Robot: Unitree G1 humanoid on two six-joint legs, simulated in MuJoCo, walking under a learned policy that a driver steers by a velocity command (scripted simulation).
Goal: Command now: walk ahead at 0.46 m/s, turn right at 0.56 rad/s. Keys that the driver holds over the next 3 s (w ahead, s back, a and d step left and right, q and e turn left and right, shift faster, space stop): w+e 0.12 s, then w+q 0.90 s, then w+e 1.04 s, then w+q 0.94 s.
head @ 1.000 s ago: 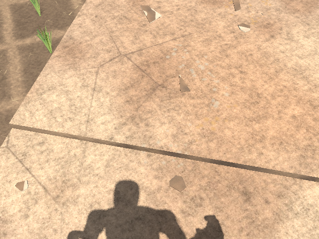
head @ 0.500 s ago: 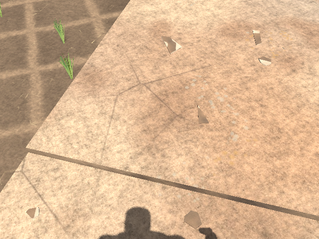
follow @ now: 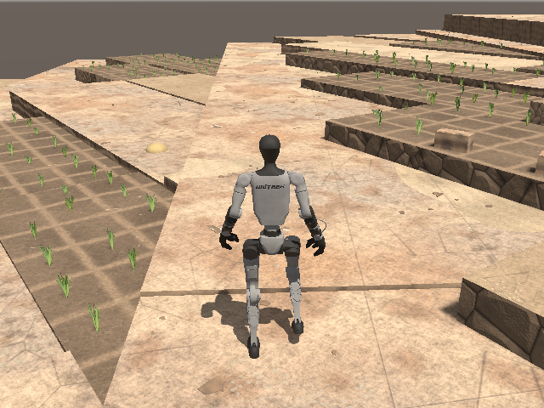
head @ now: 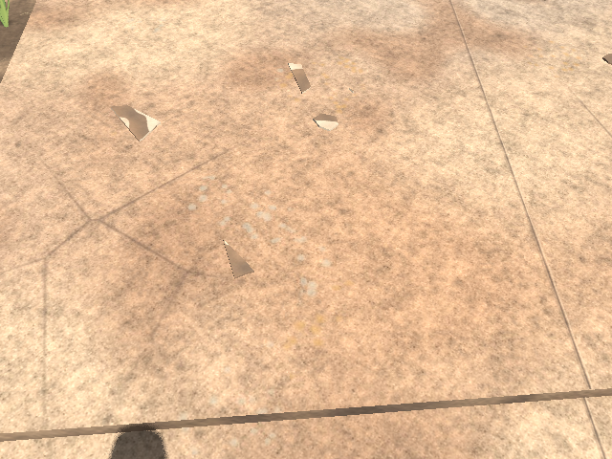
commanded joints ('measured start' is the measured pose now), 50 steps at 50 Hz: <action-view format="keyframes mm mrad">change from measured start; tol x32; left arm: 1 -100 12 -7 -114 4 -15 -15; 50 -15 60 -8 -32 11 -31 -15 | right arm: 1 -37 -146 -33 -50 0 -15 -7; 50 -199 -171 -38 -182 21 50 8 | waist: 1 -10 133 85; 9 -6 121 105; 14 148 -167 -447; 33 124 38 152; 43 -133 111 -386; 50 121 132 -50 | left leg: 1 54 254 -130 -157 263 141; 12 -10 252 42 332 901 76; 14 -536 9 -123 978 -349 -1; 15 -605 39 -229 1051 -320 4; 35 -763 121 -50 406 179 14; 40 -3 -100 102 348 89 144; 42 545 221 -475 150 101 337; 50 -204 172 -366 -61 47 235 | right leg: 1 -180 -41 3 -105 108 25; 12 584 97 -147 -563 147 -161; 14 1109 -371 604 -661 -19 -351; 22 450 -186 0 -960 179 -205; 34 769 -243 -231 -933 400 -164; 39 670 -193 -332 -502 1206 -103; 41 183 -97 -317 -23 891 9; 42 -49 24 -198 283 -219 39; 50 137 -30 -65 -81 -188 72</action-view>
